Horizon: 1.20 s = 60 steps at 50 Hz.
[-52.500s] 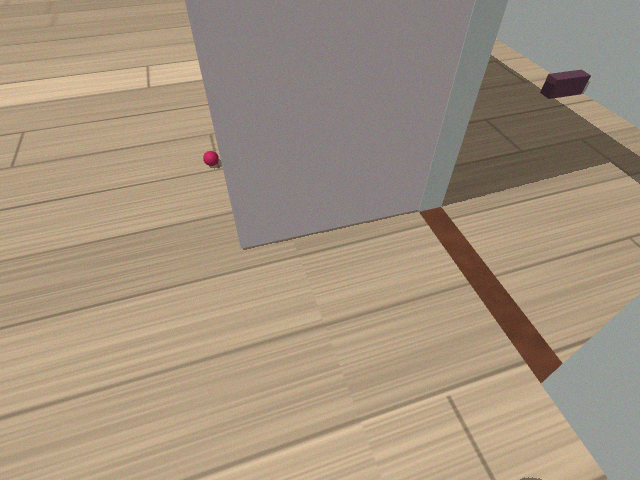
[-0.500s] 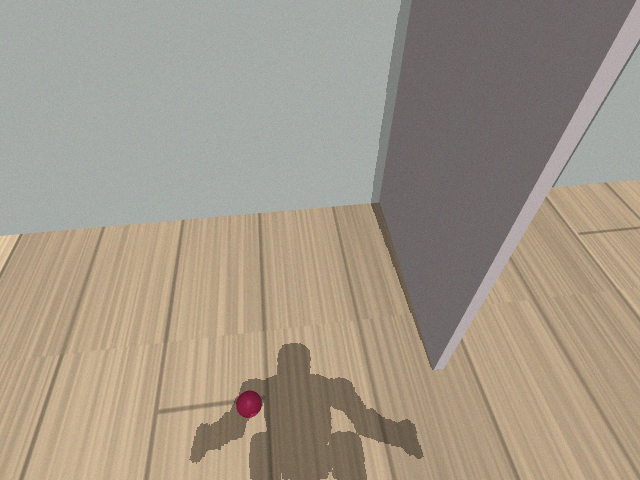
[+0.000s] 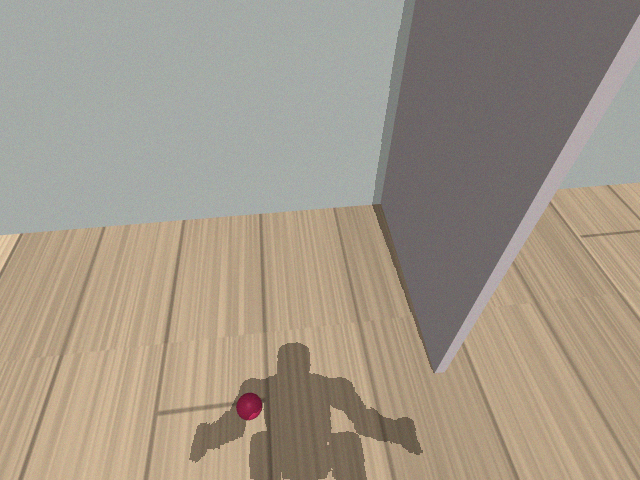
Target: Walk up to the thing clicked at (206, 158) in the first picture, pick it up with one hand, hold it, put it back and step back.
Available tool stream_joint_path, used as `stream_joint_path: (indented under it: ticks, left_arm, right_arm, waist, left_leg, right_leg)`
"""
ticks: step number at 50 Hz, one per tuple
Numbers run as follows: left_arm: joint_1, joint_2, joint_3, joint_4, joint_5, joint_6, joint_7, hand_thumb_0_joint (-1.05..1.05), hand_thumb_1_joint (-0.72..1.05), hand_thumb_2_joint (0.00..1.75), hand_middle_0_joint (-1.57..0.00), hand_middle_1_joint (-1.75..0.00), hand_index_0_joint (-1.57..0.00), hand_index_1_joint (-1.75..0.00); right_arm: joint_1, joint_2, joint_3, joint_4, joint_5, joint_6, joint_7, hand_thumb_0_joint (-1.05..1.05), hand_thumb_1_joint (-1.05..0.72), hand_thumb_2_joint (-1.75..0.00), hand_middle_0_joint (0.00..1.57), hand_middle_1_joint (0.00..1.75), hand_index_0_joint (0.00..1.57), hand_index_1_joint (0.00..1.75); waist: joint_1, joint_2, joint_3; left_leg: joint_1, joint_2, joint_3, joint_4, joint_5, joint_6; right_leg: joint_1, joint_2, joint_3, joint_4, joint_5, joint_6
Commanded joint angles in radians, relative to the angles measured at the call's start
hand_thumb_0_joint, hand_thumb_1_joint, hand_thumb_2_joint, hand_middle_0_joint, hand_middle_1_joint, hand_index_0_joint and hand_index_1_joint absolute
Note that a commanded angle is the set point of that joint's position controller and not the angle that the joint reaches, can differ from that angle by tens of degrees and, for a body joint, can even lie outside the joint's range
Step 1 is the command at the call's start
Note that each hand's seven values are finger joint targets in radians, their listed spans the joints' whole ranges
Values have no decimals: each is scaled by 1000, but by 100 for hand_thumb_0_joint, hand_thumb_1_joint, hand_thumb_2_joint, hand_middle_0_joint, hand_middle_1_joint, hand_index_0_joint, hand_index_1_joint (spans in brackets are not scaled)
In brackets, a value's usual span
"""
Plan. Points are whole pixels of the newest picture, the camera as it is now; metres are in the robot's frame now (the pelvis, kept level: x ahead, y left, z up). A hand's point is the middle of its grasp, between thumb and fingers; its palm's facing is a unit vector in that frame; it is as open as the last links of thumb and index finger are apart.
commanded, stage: rise first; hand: left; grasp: from above
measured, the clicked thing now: (249, 406) +0.46 +0.22 -0.74
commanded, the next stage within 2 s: none
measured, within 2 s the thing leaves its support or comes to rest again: neither
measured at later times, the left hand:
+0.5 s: hand out of the picture +0.16 +0.26 -0.19, palm faces -0.05 -0.92 -0.39, open 12.4 cm
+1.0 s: hand out of the picture +0.14 +0.26 -0.23, palm faces -0.14 -0.88 -0.46, open 13.9 cm
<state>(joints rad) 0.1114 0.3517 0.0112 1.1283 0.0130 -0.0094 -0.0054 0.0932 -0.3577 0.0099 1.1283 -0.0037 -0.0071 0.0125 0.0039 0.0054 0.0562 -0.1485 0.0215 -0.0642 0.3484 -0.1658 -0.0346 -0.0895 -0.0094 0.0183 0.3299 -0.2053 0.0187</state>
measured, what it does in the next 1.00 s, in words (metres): lowers itself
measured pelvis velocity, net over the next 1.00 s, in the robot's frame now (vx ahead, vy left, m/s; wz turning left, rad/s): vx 0.00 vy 0.01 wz -0.03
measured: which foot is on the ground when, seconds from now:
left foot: down 0.00-1.00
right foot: down 0.00-1.00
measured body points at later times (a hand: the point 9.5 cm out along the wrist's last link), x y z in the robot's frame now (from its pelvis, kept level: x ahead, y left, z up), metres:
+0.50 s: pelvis +0.00 +0.01 -0.04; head +0.05 +0.01 +0.40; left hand +0.16 +0.30 -0.16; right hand +0.10 -0.25 -0.15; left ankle +0.02 +0.14 -0.75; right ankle -0.01 -0.13 -0.75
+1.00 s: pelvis +0.00 +0.01 -0.10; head +0.09 +0.02 +0.34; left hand +0.15 +0.31 -0.20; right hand +0.17 -0.24 -0.18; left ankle +0.02 +0.14 -0.75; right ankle -0.01 -0.13 -0.75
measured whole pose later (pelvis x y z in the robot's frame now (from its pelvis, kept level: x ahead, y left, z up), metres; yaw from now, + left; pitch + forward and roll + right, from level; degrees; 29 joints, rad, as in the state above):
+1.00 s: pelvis +0.00 +0.01 -0.10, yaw -2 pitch +19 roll -3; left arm 0.29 0.31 0.13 0.37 0.21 0.30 0.01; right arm 0.21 -0.23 -0.01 0.52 0.00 -0.14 -0.04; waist -0.03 0.02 -0.14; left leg -0.96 0.02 -0.08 1.17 -0.54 -0.03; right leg -0.89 0.02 0.02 1.13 -0.56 0.03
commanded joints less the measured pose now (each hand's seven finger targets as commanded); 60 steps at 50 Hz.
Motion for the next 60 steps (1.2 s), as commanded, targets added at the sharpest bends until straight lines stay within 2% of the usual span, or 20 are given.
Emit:
stream_joint_path:
  ticks: [1, 3, 4, 5, 6, 7, 9, 12, 14, 20, 22, 24, 25, 29, 30, 37, 40, 45, 52, 60]
  left_arm:
    - [-29, 217, 34, -51, -5, -18, 12, 0, 90, 90, -20, -30, -20, -30]
    - [-27, 219, 36, -51, -4, -19, 12, 0, 82, 98, -12, -38, -12, -38]
    - [-378, 69, 46, -401, -56, -119, 27, 0, 74, 95, -20, -46, -18, -46]
    - [-487, 109, 57, -366, -54, -115, 32, 0, 66, 93, -22, -54, -19, -54]
    - [-301, 188, 110, -197, -32, -83, 33, 0, 58, 86, -22, -62, -22, -62]
    - [-244, 188, 121, -93, -15, -55, 20, 0, 50, 87, -20, -70, -20, -70]
    - [-302, 235, 160, -106, 28, -54, 0, 0, 34, 84, -18, -85, -21, -83]
    - [-108, 209, 201, -123, 82, -22, -13, 0, 10, 86, -14, -99, -18, -95]
    - [-99, 196, 201, -196, 97, 22, -2, 0, -6, 86, -13, -103, -16, -100]
    - [-83, 144, 174, -326, 122, 174, 15, 0, -53, 94, -10, -108, -12, -107]
    - [-107, 149, 188, -388, 131, 190, 22, 0, -55, 95, -10, -108, -11, -107]
    - [-52, 165, 213, -396, 143, 198, 26, 0, -55, 96, -9, -108, -10, -107]
    - [-75, 165, 200, -490, 150, 193, 23, 0, -57, 97, -9, -107, -9, -107]
    - [-5, 165, 204, -608, 163, 206, 22, 0, -56, 97, -9, -108, -8, -108]
    - [-6, 150, 187, -647, 164, 209, 19, 0, -55, 97, -7, -108, -7, -108]
    - [113, 142, 189, -782, 178, 258, 19, 0, -52, 95, -7, -109, -8, -108]
    - [158, 130, 181, -821, 181, 276, 24, 0, -52, 93, -7, -109, -9, -108]
    - [198, 140, 196, -873, 199, 289, 27, 0, -52, 94, -7, -108, -8, -107]
    - [253, 137, 191, -912, 214, 290, 31, 0, -54, 95, -7, -108, -7, -107]
    - [280, 140, 191, -952, 237, 269, 39, 0, -55, 95, -8, -105, -8, -105]
  right_arm:
    - [-38, -213, -42, -55, -1, -18, -18, 0, -90, -90, 20, 30, 20, 30]
    - [-41, -213, -45, -55, -1, -17, -18, 0, -96, -93, 20, 31, 20, 31]
    - [-19, -47, -9, -344, 59, -74, -38, 0, -102, -93, 20, 30, 20, 30]
    - [33, -72, -13, -283, 58, -74, -49, 0, -95, -92, 20, 30, 20, 30]
    - [76, -108, -35, -287, 64, -62, -62, 0, -93, -91, 20, 30, 20, 30]
    - [94, -105, -46, -297, 57, -57, -63, 0, -94, -91, 20, 30, 20, 30]
    - [100, -98, -73, -346, 38, -65, -65, 0, -93, -91, 20, 30, 20, 30]
    - [142, -81, -97, -419, 14, -73, -49, 0, -94, -91, 20, 30, 20, 30]
    - [133, -73, -100, -465, 18, -75, -47, 0, -92, -90, 20, 30, 20, 30]
    - [102, -61, -95, -574, 29, -78, -36, 0, -93, -91, 20, 30, 20, 30]
    - [124, -56, -98, -592, 26, -91, -35, 0, -93, -91, 20, 30, 20, 30]
    - [136, -51, -98, -603, 24, -101, -35, 0, -92, -91, 20, 30, 20, 30]
    - [136, -46, -99, -619, 24, -106, -36, 0, -92, -91, 20, 30, 20, 30]
    - [148, -39, -99, -649, 22, -128, -45, 0, -92, -91, 20, 30, 20, 30]
    - [148, -42, -104, -657, 21, -133, -48, 0, -91, -90, 20, 30, 20, 30]
    - [136, -37, -99, -699, 12, -154, -62, 0, -91, -90, 20, 30, 20, 30]
    - [137, -28, -92, -708, 7, -162, -66, 0, -91, -90, 20, 30, 20, 30]
    - [130, -20, -91, -733, 5, -171, -72, 0, -90, -90, 20, 30, 20, 30]
    - [124, -22, -93, -749, 6, -180, -68, 0, -91, -90, 20, 30, 20, 30]
    - [107, -17, -93, -761, 7, -191, -62, 0, -90, -90, 20, 30, 20, 30]
  waist:
    - [-4, 5, -71]
    - [-3, -2, -75]
    - [-123, 47, -45]
    - [-95, 18, -72]
    - [-73, -12, -61]
    - [-66, -60, -84]
    - [-35, -57, -188]
    - [24, 47, -301]
    - [30, 57, -318]
    - [-7, -10, -249]
    - [-14, -9, -258]
    - [-12, 6, -278]
    - [-10, 29, -307]
    - [-27, 51, -360]
    - [-38, 53, -385]
    - [-44, 72, -391]
    - [-43, 55, -414]
    - [-37, 76, -405]
    - [-37, 76, -457]
    - [-29, 75, -452]
  left_leg:
    - [26, 96, -61, -43, 149, 47]
    - [28, 98, -61, -38, 132, 51]
    - [-70, -34, 99, 25, -38, 36]
    - [-60, -42, 98, 44, -62, 37]
    - [-92, -28, 92, 58, -47, 39]
    - [-131, -36, 87, 100, -42, 43]
    - [-167, -33, 83, 179, 2, 45]
    - [-222, -50, 88, 251, 48, 31]
    - [-219, -48, 84, 243, 59, 27]
    - [-320, -29, 71, 319, -12, 31]
    - [-360, -27, 70, 368, -29, 33]
    - [-397, -24, 66, 410, -45, 32]
    - [-399, -22, 65, 427, -38, 32]
    - [-425, -15, 60, 492, -18, 35]
    - [-418, -12, 57, 511, 15, 36]
    - [-487, -2, 46, 584, 1, 36]
    - [-518, -2, 44, 625, 27, 39]
    - [-573, -6, 44, 654, -38, 38]
    - [-607, -3, 31, 716, 24, 38]
    - [-697, -14, 31, 761, -111, 42]
  right_leg:
    - [-11, -108, 65, -54, 124, -29]
    - [-5, -111, 68, -57, 110, -30]
    - [-254, 5, -11, 16, 43, -19]
    - [-221, 6, -21, 29, 17, -16]
    - [-218, 19, -39, 48, 9, -22]
    - [-240, 19, -41, 73, -5, -22]
    - [-263, 13, -36, 162, 49, -22]
    - [-260, 14, -26, 251, 75, -33]
    - [-257, 24, -30, 253, 71, -34]
    - [-382, 37, -45, 315, -16, -29]
    - [-427, 36, -41, 361, -32, -26]
    - [-466, 37, -39, 411, -49, -28]
    - [-485, 37, -37, 432, -44, -30]
    - [-531, 35, -33, 496, -17, -28]
    - [-534, 35, -34, 513, 14, -27]
    - [-626, 37, -46, 586, -18, -30]
    - [-632, 35, -49, 616, 8, -28]
    - [-687, 37, -49, 645, -44, -31]
    - [-733, 41, -59, 714, -16, -33]
    - [-804, 43, -58, 754, -111, -35]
